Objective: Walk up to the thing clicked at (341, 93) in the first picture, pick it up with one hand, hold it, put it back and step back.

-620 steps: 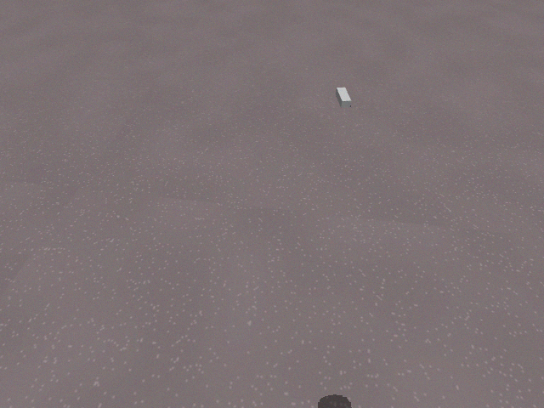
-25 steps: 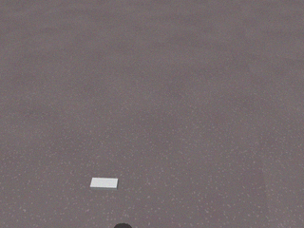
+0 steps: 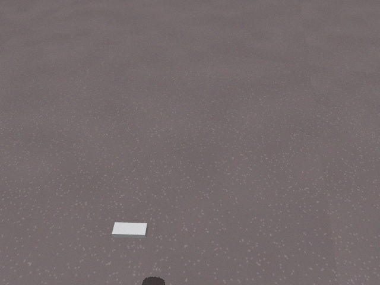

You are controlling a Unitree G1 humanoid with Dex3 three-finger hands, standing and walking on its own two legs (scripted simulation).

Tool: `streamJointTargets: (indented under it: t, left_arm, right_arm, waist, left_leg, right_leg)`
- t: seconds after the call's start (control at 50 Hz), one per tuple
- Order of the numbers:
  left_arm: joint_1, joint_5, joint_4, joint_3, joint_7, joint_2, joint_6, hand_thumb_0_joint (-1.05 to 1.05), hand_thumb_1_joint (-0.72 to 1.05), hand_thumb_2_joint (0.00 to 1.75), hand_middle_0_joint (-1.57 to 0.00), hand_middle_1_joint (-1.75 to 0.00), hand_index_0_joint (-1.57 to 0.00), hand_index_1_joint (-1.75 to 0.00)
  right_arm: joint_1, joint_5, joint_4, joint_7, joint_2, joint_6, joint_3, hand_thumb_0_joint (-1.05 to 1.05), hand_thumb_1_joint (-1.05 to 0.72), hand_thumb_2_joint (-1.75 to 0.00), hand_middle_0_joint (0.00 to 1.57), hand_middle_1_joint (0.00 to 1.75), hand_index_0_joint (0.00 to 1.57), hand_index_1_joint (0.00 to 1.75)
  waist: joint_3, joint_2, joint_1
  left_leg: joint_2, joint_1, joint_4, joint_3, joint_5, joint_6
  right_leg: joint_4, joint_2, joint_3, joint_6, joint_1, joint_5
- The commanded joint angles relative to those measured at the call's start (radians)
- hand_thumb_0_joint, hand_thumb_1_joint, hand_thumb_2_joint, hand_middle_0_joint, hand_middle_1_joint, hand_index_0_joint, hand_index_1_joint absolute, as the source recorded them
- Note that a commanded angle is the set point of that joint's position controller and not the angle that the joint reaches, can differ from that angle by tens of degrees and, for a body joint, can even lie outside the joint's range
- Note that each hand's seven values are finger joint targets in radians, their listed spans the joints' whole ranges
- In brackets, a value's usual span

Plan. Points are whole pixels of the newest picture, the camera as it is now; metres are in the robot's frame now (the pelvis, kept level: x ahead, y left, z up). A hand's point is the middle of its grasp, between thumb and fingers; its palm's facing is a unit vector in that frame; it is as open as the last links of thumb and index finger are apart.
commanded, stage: stand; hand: left
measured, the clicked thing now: (130, 230) +0.51 +0.35 -0.76
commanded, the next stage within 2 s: walk up in 0.72 s
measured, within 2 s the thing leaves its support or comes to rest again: neither
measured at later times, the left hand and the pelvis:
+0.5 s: hand out of the picture +0.08 +0.26 -0.16, palm faces -0.02 -0.94 -0.35, open 7.4 cm; pelvis +0.00 +0.00 +0.00, yaw +0 degrees
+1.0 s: hand out of the picture +0.03 +0.37 -0.14, palm faces +0.05 -0.85 -0.52, open 7.4 cm; pelvis +0.02 +0.07 -0.01, yaw +3 degrees
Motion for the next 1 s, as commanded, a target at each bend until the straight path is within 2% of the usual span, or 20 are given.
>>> streamJointTargets:
  t: [0.0, 0.16, 0.2, 0.42, 0.48, 0.54, 0.68, 0.7, 0.72, 0.74, 0.76, 0.78, 0.8, 0.84, 0.86, 0.92, 0.94, 0.98]
  left_arm:
    - [-0.038, -0.005, -0.054, 0.037, 0.009, 0.210, -0.024, 0.00, 0.90, 0.90, -0.20, -0.30, -0.20, -0.30]
    - [-0.039, -0.002, -0.058, 0.042, 0.012, 0.216, -0.024, 0.00, 0.90, 0.90, -0.20, -0.30, -0.20, -0.30]
    - [-0.039, -0.002, -0.059, 0.041, 0.010, 0.215, -0.024, 0.00, 0.90, 0.90, -0.20, -0.30, -0.20, -0.30]
    - [-0.041, -0.002, -0.057, 0.042, 0.010, 0.216, -0.022, 0.00, 0.90, 0.90, -0.20, -0.30, -0.20, -0.30]
    - [-0.039, -0.001, -0.059, 0.043, 0.012, 0.219, -0.024, 0.00, 0.90, 0.90, -0.20, -0.30, -0.20, -0.30]
    - [-0.031, -0.001, -0.059, 0.039, 0.012, 0.212, -0.026, 0.00, 0.90, 0.90, -0.20, -0.30, -0.20, -0.30]
    - [-0.034, -0.002, -0.061, 0.040, 0.013, 0.214, -0.023, 0.00, 0.90, 0.90, -0.20, -0.30, -0.20, -0.30]
    - [0.151, -0.006, -0.055, 0.109, 0.043, 0.351, -0.048, 0.00, 0.90, 0.90, -0.20, -0.30, -0.20, -0.30]
    - [0.238, 0.005, -0.045, 0.133, 0.059, 0.396, -0.053, 0.00, 0.90, 0.90, -0.20, -0.30, -0.20, -0.30]
    - [0.228, 0.019, -0.082, 0.152, 0.072, 0.424, -0.059, 0.00, 0.90, 0.90, -0.20, -0.30, -0.20, -0.30]
    - [0.177, 0.016, -0.119, 0.153, 0.079, 0.395, -0.065, 0.00, 0.90, 0.90, -0.20, -0.30, -0.20, -0.30]
    - [0.120, 0.013, -0.151, 0.142, 0.080, 0.361, -0.069, 0.00, 0.90, 0.90, -0.20, -0.30, -0.20, -0.30]
    - [0.089, 0.018, -0.176, 0.137, 0.079, 0.343, -0.073, 0.00, 0.90, 0.90, -0.20, -0.30, -0.20, -0.30]
    - [0.109, 0.024, -0.200, 0.136, 0.077, 0.337, -0.078, 0.00, 0.90, 0.90, -0.20, -0.30, -0.20, -0.30]
    - [0.141, 0.024, -0.207, 0.137, 0.075, 0.334, -0.080, 0.00, 0.90, 0.90, -0.20, -0.30, -0.20, -0.30]
    - [0.143, 0.027, -0.241, 0.148, 0.073, 0.362, -0.082, 0.00, 0.90, 0.90, -0.20, -0.30, -0.20, -0.30]
    - [0.139, 0.027, -0.251, 0.145, 0.071, 0.362, -0.081, 0.00, 0.90, 0.90, -0.20, -0.30, -0.20, -0.30]
    - [0.108, 0.031, -0.275, 0.129, 0.062, 0.354, -0.070, 0.00, 0.90, 0.90, -0.20, -0.30, -0.20, -0.30]
  right_arm:
    - [-0.039, 0.003, -0.059, -0.014, -0.210, -0.026, -0.033, 0.00, -0.90, -0.90, 0.20, 0.30, 0.20, 0.30]
    - [-0.038, 0.002, -0.065, -0.016, -0.210, -0.027, -0.035, 0.00, -0.90, -0.90, 0.20, 0.30, 0.20, 0.30]
    - [-0.042, 0.001, -0.067, -0.017, -0.214, -0.028, -0.037, 0.00, -0.90, -0.90, 0.20, 0.30, 0.20, 0.30]
    - [-0.034, 0.001, -0.066, -0.017, -0.209, -0.024, -0.038, 0.00, -0.90, -0.90, 0.20, 0.30, 0.20, 0.30]
    - [-0.036, 0.003, -0.069, -0.016, -0.208, -0.026, -0.039, 0.00, -0.90, -0.90, 0.20, 0.30, 0.20, 0.30]
    - [-0.038, 0.003, -0.068, -0.016, -0.212, -0.026, -0.040, 0.00, -0.90, -0.90, 0.20, 0.30, 0.20, 0.30]
    - [-0.035, 0.002, -0.070, -0.016, -0.210, -0.023, -0.041, 0.00, -0.90, -0.90, 0.20, 0.30, 0.20, 0.30]
    - [-0.039, -0.051, -0.143, 0.017, -0.296, 0.015, -0.108, 0.00, -0.90, -0.90, 0.20, 0.30, 0.20, 0.30]
    - [-0.065, -0.061, -0.183, 0.031, -0.240, 0.035, -0.101, 0.00, -0.90, -0.90, 0.20, 0.30, 0.20, 0.30]
    - [-0.061, -0.075, -0.218, 0.042, -0.239, 0.051, -0.107, 0.00, -0.90, -0.90, 0.20, 0.30, 0.20, 0.30]
    - [-0.030, -0.068, -0.225, 0.050, -0.234, 0.058, -0.112, 0.00, -0.90, -0.90, 0.20, 0.30, 0.20, 0.30]
    - [0.008, -0.065, -0.228, 0.059, -0.231, 0.065, -0.124, 0.00, -0.90, -0.90, 0.20, 0.30, 0.20, 0.30]
    - [0.039, -0.060, -0.237, 0.069, -0.237, 0.069, -0.135, 0.00, -0.90, -0.90, 0.20, 0.30, 0.20, 0.30]
    - [0.038, -0.061, -0.262, 0.085, -0.227, 0.072, -0.145, 0.00, -0.90, -0.90, 0.20, 0.30, 0.20, 0.30]
    - [0.028, -0.062, -0.276, 0.090, -0.220, 0.073, -0.148, 0.00, -0.90, -0.90, 0.20, 0.30, 0.20, 0.30]
    - [0.014, -0.066, -0.330, 0.105, -0.206, 0.069, -0.157, 0.00, -0.90, -0.90, 0.20, 0.30, 0.20, 0.30]
    - [0.014, -0.065, -0.338, 0.108, -0.209, 0.065, -0.163, 0.00, -0.90, -0.90, 0.20, 0.30, 0.20, 0.30]
    - [0.054, -0.051, -0.322, 0.103, -0.213, 0.057, -0.173, 0.00, -0.90, -0.90, 0.20, 0.30, 0.20, 0.30]
  waist:
    - [-0.077, 0.007, 0.002]
    - [-0.088, 0.002, 0.003]
    - [-0.096, 0.003, 0.004]
    - [-0.078, 0.002, 0.001]
    - [-0.100, -0.002, 0.000]
    - [-0.096, 0.001, 0.002]
    - [-0.085, -0.004, -0.001]
    - [-0.084, 0.059, 0.061]
    - [-0.052, -0.032, 0.093]
    - [-0.033, -0.034, 0.087]
    - [-0.005, -0.018, 0.068]
    - [0.023, -0.014, 0.028]
    - [0.024, -0.038, 0.001]
    - [0.033, -0.078, 0.007]
    - [0.036, -0.090, 0.027]
    - [0.036, -0.151, 0.029]
    - [0.030, -0.155, 0.028]
    - [0.011, -0.175, 0.003]
  left_leg:
    - [0.111, -0.014, -0.036, -0.070, 0.161, 0.039]
    - [0.113, -0.006, -0.041, -0.070, 0.186, 0.040]
    - [0.116, 0.008, -0.033, -0.066, 0.215, 0.042]
    - [0.108, -0.015, -0.046, -0.067, 0.153, 0.042]
    - [0.113, 0.008, -0.039, -0.068, 0.206, 0.041]
    - [0.111, 0.018, -0.028, -0.065, 0.199, 0.044]
    - [0.110, 0.009, -0.037, -0.064, 0.172, 0.041]
    - [0.010, -0.169, 0.176, 0.027, -0.031, 0.068]
    - [-0.020, -0.378, 0.392, 0.036, -0.318, 0.054]
    - [0.017, -0.457, 0.560, -0.069, -0.353, 0.056]
    - [0.044, -0.478, 0.649, -0.123, -0.328, 0.054]
    - [0.058, -0.474, 0.698, -0.158, -0.290, 0.043]
    - [0.066, -0.459, 0.708, -0.163, -0.259, 0.033]
    - [0.072, -0.436, 0.646, -0.135, -0.238, 0.014]
    - [0.065, -0.429, 0.601, -0.107, -0.229, 0.004]
    - [0.103, -0.370, 0.471, -0.050, -0.198, 0.004]
    - [0.098, -0.322, 0.428, -0.022, -0.180, 0.009]
    - [0.050, -0.178, 0.362, 0.052, -0.139, 0.019]
  right_leg:
    - [-0.046, -0.143, 0.113, -0.006, 0.031, 0.145]
    - [-0.035, -0.141, 0.108, -0.003, 0.041, 0.156]
    - [-0.029, -0.144, 0.111, -0.007, 0.041, 0.185]
    - [-0.040, -0.143, 0.112, -0.008, 0.040, 0.137]
    - [-0.032, -0.144, 0.110, -0.008, 0.048, 0.179]
    - [-0.040, -0.147, 0.113, -0.007, 0.044, 0.196]
    - [-0.043, -0.144, 0.111, -0.009, 0.036, 0.158]
    - [-0.029, -0.211, 0.197, -0.069, 0.190, 0.024]
    - [-0.088, -0.351, 0.353, -0.135, 0.268, -0.049]
    - [-0.093, -0.467, 0.454, -0.215, 0.213, -0.076]
    - [-0.087, -0.483, 0.429, -0.250, 0.141, -0.061]
    - [-0.096, -0.448, 0.370, -0.241, 0.076, -0.064]
    - [-0.096, -0.406, 0.310, -0.223, 0.055, -0.053]
    - [-0.079, -0.355, 0.212, -0.201, 0.031, 0.033]
    - [-0.062, -0.337, 0.178, -0.194, 0.036, 0.083]
    - [-0.014, -0.342, 0.133, -0.196, -0.011, 0.090]
    - [0.011, -0.326, 0.105, -0.186, -0.051, 0.079]
    - [0.081, -0.275, 0.051, -0.152, -0.176, 0.040]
